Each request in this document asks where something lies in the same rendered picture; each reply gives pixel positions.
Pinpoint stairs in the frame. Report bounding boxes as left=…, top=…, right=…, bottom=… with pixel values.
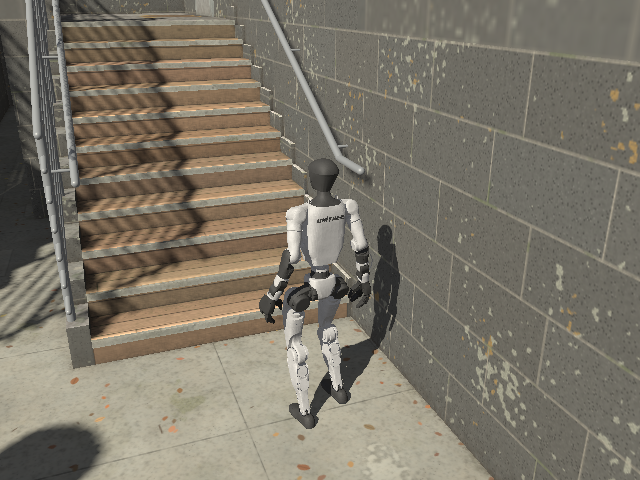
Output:
left=62, top=25, right=347, bottom=365

